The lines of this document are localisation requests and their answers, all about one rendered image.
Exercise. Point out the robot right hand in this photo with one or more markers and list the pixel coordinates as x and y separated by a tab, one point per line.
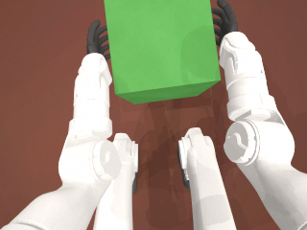
227	23

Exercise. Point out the left robot upper arm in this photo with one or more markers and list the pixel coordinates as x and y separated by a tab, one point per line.
86	171

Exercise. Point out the robot left hand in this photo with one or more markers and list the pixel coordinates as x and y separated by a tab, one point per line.
94	43

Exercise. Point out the robot right forearm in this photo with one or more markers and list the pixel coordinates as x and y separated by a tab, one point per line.
245	80

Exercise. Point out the robot right foot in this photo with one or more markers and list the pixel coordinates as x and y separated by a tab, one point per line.
185	182

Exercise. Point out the robot left forearm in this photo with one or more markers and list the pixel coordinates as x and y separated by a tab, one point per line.
91	102

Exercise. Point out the carton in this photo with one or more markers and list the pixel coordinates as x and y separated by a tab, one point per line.
161	49

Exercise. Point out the left robot thigh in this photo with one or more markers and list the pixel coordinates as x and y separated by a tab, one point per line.
114	211

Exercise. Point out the right robot upper arm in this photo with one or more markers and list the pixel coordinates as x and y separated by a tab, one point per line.
263	151

